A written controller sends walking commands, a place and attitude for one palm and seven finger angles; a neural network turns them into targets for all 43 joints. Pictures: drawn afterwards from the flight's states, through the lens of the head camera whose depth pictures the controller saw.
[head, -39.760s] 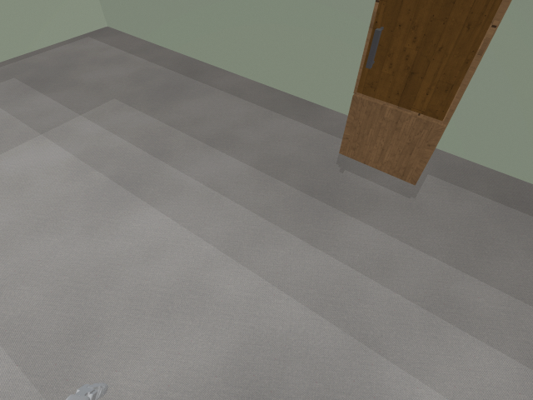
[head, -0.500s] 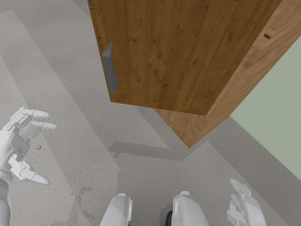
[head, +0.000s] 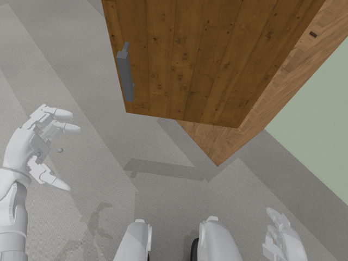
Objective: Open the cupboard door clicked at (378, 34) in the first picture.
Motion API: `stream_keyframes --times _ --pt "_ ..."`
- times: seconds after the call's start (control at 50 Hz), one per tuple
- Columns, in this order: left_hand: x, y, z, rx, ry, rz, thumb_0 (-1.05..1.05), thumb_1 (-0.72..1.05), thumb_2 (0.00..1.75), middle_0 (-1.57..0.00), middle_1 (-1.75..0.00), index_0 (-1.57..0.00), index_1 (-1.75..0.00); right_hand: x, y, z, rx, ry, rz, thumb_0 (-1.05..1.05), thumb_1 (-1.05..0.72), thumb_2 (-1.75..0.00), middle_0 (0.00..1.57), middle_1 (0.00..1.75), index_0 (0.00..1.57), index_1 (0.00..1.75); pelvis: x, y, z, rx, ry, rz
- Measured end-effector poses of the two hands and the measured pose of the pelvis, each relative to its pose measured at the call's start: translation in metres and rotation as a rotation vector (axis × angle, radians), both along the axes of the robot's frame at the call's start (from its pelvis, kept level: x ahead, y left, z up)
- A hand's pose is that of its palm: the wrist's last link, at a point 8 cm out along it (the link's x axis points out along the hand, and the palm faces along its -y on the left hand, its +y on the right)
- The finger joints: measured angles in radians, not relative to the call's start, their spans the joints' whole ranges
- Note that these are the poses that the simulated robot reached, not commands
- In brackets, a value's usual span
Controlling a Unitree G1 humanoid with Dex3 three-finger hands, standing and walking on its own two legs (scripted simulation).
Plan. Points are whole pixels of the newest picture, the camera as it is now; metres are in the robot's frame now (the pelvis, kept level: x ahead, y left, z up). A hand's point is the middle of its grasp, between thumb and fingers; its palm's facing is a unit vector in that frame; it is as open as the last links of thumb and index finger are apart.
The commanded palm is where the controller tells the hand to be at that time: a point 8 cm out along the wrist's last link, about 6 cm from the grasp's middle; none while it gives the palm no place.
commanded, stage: move the hooked fingers beside the handle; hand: left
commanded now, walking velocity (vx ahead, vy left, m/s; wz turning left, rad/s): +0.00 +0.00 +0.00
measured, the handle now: (128, 73) +0.57 +0.16 +0.02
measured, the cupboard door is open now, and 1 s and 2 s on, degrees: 45 45 45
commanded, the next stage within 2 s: none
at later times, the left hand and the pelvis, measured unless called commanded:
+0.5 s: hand (80, 118) +0.41 +0.24 +0.04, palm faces -0.07 -1.00 -0.03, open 13.9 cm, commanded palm +0.39 +0.29 +0.03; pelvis +0.00 -0.01 -0.01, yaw -1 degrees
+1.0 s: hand (93, 97) +0.48 +0.23 +0.02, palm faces -0.09 -1.00 -0.02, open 14.0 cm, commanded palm +0.47 +0.27 +0.02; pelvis -0.01 -0.01 -0.03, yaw -1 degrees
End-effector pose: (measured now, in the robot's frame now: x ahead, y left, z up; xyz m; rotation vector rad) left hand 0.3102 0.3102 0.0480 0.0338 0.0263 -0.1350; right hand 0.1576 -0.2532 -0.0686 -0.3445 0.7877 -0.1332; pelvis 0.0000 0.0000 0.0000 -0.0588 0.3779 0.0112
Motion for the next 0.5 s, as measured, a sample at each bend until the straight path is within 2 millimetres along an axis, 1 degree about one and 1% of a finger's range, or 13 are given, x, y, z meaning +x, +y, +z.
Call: stream_keyframes --times 0.06,0.2,0.36,0.5 --pt "0.011 -0.003 0.001 -0.003 0.0 0.01 -0.01 -0.5 0.3 -0.3 -1.2 -0.3 -1.2 -0.006 -0.001 -0.002 0.007 0.018 -0.015 0.01 -0.9 -0.9 0.21 0.3 0.2 0.3 0.0 -0.001 0.001 0.005 0.006 -0.004" --pt "0.031 0.0 -0.001 0.005 0.01 0.066 -0.01 -0.5 0.3 -0.3 -1.2 -0.3 -1.2 -0.023 -0.007 -0.01 0.014 0.084 -0.038 0.01 -0.9 -0.9 0.21 0.3 0.2 0.3 0.001 -0.004 0.0 0.012 0.023 -0.009" --pt "0.056 -0.017 -0.005 0.001 0.003 0.026 -0.01 -0.5 0.3 -0.3 -1.2 -0.3 -1.2 -0.04 -0.018 -0.02 0.003 0.159 -0.073 0.01 -0.9 -0.9 0.21 0.3 0.2 0.3 0.001 -0.009 -0.002 0.016 0.04 -0.014" --pt "0.08 -0.016 -0.01 -0.003 0.002 0.065 -0.01 -0.5 0.3 -0.3 -1.2 -0.3 -1.2 -0.052 -0.028 -0.026 -0.008 0.206 -0.098 0.01 -0.9 -0.9 0.21 0.3 0.2 0.3 0.0 -0.013 -0.007 0.02 0.054 -0.022"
